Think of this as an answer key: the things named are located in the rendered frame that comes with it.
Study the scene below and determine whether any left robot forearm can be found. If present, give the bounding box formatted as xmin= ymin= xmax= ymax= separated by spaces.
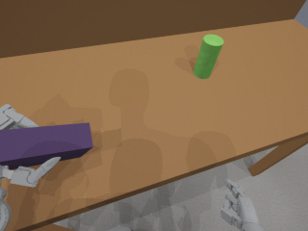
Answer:
xmin=0 ymin=188 xmax=12 ymax=231

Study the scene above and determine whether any robot right hand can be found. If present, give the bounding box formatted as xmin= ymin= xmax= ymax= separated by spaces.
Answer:
xmin=221 ymin=179 xmax=260 ymax=231

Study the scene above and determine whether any robot left hand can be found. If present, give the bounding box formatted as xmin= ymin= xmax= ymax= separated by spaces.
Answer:
xmin=0 ymin=104 xmax=61 ymax=188

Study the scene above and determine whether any sponge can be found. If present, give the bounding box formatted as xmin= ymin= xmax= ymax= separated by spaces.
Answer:
xmin=0 ymin=122 xmax=93 ymax=170

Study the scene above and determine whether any table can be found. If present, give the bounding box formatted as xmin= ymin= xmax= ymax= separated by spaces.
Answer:
xmin=0 ymin=0 xmax=308 ymax=231

